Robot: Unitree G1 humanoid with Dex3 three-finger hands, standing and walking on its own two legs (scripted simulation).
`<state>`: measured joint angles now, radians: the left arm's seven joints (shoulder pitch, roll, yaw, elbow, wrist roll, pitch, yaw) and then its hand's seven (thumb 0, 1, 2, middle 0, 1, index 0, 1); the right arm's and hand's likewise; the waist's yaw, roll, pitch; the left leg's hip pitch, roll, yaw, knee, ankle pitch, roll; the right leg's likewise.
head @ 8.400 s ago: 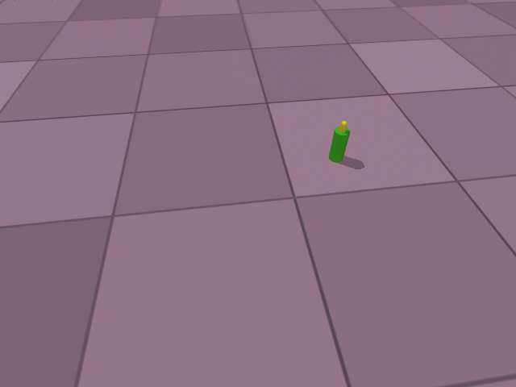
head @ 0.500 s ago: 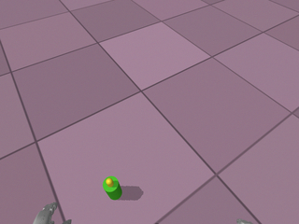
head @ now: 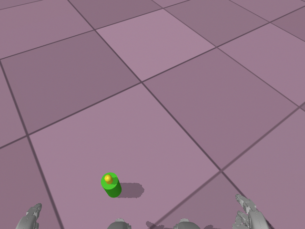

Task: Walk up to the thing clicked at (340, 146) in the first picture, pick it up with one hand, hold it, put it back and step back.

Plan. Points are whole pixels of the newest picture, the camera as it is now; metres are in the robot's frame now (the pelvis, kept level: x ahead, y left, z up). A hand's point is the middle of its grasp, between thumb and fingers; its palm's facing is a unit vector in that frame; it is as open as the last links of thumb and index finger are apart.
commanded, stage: go down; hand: left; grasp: from the side
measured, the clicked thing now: (111, 184) +0.39 +0.20 -0.58
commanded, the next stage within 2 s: none
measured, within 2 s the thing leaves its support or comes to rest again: neither
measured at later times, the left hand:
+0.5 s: hand (46, 222) +0.18 +0.31 -0.17, palm faces +0.15 -0.96 -0.26, open 17.4 cm
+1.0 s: hand (46, 196) +0.27 +0.36 -0.24, palm faces +0.16 -0.97 -0.17, open 17.5 cm
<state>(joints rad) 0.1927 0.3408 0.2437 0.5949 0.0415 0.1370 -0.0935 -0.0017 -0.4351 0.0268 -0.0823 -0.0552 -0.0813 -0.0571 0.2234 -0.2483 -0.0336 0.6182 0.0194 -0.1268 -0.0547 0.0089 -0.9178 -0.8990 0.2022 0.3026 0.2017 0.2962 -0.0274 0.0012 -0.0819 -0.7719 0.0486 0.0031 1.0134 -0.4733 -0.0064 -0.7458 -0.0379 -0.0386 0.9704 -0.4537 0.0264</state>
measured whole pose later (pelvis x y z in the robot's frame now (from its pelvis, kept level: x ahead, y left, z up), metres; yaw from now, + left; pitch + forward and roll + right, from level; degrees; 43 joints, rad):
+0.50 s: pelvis -0.02 -0.01 -0.07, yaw +0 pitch +23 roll -2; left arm 0.10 0.45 0.42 0.61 -0.06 -0.02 -0.27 -0.01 -0.52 0.00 -0.08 -0.03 -0.08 -0.04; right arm 0.20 -0.27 -0.02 0.57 -0.01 -0.24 -0.07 0.01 -0.94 -0.91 0.20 0.30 0.20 0.30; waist -0.03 -0.01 -0.15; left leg -1.20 0.05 -0.03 1.38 -0.58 -0.02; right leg -1.16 -0.04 -0.05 1.35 -0.58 0.01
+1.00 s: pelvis -0.06 -0.01 -0.19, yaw -2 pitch +31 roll -4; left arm -0.32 0.67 0.66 0.94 -0.12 -0.30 -0.53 -0.01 -0.57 0.03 -0.07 -0.07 -0.07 -0.07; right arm 0.15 -0.31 0.03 0.65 -0.02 -0.20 -0.06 0.01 -0.90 -0.90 0.21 0.30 0.21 0.30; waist -0.05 -0.02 -0.16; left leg -1.72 0.05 -0.07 1.82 -0.65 -0.02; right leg -1.67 -0.04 -0.06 1.77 -0.64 0.01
